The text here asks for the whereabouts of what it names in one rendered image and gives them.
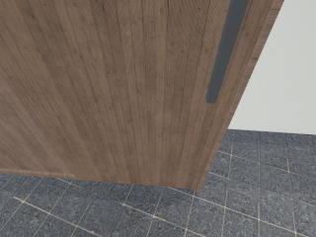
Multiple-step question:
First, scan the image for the handle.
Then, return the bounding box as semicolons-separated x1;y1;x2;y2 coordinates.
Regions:
205;0;249;104

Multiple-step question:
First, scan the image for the wardrobe door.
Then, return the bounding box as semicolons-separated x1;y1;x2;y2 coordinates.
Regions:
0;71;73;174
0;0;275;190

